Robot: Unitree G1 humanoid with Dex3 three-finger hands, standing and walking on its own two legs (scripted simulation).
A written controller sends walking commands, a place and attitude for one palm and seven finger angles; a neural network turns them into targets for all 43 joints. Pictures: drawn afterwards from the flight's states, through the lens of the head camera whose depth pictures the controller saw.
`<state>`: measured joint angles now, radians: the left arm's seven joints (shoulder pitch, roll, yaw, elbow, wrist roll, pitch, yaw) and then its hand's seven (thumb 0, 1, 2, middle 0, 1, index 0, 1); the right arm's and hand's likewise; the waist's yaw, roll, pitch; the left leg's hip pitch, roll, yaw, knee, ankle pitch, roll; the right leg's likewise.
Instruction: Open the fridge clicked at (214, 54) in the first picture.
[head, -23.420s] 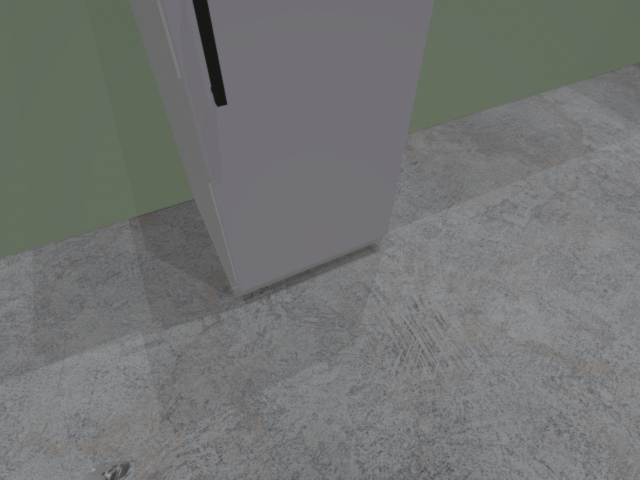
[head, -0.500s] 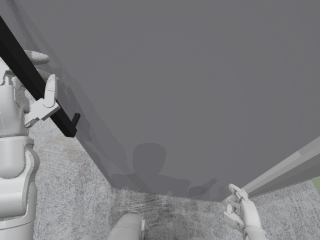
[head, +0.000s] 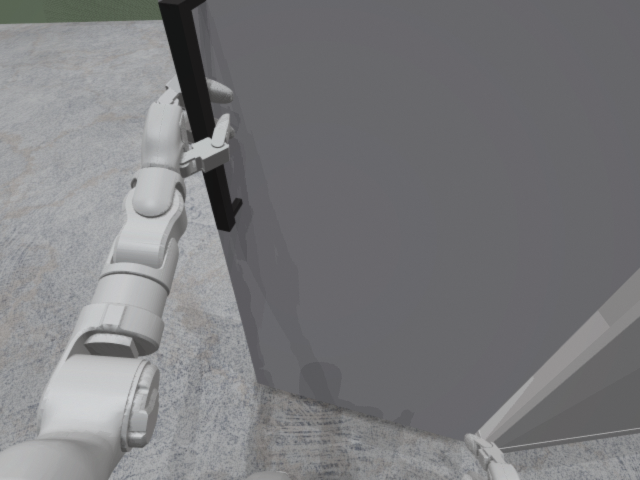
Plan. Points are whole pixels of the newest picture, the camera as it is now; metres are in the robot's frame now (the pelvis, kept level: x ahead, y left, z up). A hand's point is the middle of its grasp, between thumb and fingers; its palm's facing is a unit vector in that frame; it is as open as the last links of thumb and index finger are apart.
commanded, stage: stop walking and hold the door back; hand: left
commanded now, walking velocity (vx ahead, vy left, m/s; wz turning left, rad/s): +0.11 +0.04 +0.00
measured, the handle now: (213, 130) +0.46 +0.17 +0.21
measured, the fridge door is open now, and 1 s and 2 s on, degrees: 67 68 66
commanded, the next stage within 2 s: loosen the grip on the handle in 0.42 s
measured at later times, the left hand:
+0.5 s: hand (219, 148) +0.43 +0.16 +0.21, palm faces +0.08 -0.98 -0.15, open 5.6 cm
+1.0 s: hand (209, 153) +0.42 +0.17 +0.21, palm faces +0.09 -0.98 -0.18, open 13.4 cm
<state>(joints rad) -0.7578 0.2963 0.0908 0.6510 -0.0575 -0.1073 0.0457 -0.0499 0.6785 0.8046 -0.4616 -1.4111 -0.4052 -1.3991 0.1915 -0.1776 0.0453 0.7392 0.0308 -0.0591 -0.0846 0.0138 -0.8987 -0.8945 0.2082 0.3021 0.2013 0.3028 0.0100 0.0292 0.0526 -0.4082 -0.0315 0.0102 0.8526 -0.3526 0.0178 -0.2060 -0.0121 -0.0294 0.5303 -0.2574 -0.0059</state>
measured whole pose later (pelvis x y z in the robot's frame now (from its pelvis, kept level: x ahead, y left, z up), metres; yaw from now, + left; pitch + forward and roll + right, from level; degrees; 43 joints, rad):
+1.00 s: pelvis +0.01 -0.03 +0.00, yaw -1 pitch +1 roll +0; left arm -0.60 0.41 0.24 0.61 -0.12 -0.30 -0.14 0.00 -0.44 0.26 -0.47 -1.35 -0.34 -1.29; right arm 0.30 -0.27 0.00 0.73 0.04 -0.13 -0.06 0.02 -0.90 -0.90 0.20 0.30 0.20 0.30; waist -0.02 0.01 -0.01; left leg -0.36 0.04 0.06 0.54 -0.21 0.00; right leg -0.31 0.03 -0.06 0.55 -0.27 -0.05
